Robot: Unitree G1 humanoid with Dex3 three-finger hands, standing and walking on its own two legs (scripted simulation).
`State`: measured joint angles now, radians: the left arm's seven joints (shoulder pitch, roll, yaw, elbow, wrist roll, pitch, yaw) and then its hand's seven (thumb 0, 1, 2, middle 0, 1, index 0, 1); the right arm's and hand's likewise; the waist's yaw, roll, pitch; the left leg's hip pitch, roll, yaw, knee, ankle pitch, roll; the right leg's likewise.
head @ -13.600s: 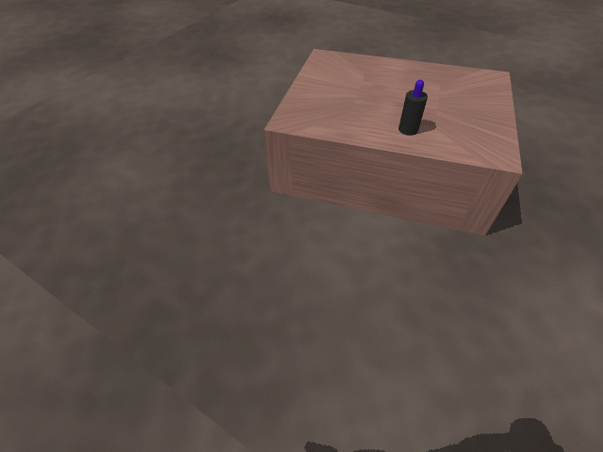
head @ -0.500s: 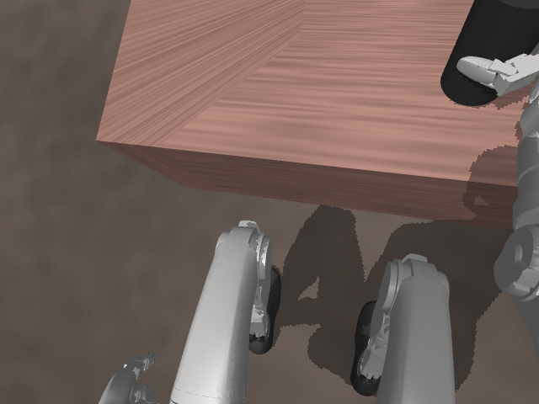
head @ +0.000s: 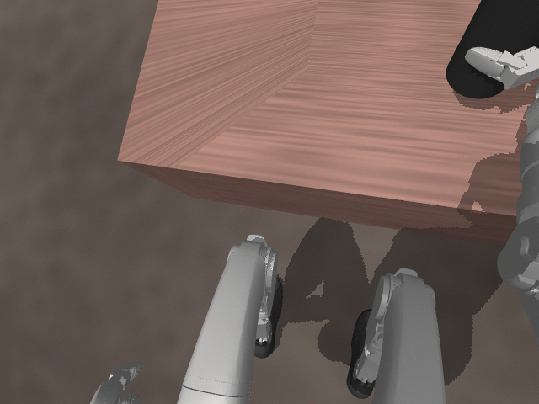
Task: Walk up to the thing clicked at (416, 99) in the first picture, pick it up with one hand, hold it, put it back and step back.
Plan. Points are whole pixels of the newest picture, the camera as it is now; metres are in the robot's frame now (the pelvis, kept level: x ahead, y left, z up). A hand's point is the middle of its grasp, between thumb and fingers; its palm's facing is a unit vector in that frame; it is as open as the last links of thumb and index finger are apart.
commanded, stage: settle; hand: right
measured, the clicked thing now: (521, 7) +0.59 -0.16 +0.04
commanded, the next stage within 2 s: lift in 0.36 s
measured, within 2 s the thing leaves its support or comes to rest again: neither
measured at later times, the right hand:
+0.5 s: hand (531, 25) +0.57 -0.17 +0.04, palm faces +0.11 +0.99 -0.05, open 11.4 cm
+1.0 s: hand out of the picture +0.51 -0.17 +0.09, palm faces +0.11 +0.99 -0.05, open 11.4 cm
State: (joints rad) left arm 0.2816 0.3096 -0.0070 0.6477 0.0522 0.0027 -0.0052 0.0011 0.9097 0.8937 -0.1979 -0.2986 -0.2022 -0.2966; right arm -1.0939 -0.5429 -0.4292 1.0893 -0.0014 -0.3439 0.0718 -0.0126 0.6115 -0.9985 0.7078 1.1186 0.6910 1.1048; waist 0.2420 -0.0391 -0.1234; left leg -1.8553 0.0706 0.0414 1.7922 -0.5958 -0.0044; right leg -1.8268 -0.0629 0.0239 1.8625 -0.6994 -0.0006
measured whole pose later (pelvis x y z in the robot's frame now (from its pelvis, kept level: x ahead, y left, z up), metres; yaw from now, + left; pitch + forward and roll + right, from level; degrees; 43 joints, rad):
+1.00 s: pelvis +0.01 +0.00 +0.08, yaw +0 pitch +31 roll +2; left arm 0.25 0.25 0.02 0.68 0.03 -0.04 0.03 0.00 0.91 0.89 -0.19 -0.29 -0.20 -0.28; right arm -0.73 -0.37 -0.36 0.82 0.07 -0.34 0.04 -0.01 0.61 -1.01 0.70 1.14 0.68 1.12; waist 0.17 -0.03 -0.14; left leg -1.53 0.05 0.05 1.52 -0.53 0.00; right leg -1.50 -0.07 0.01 1.59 -0.63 0.01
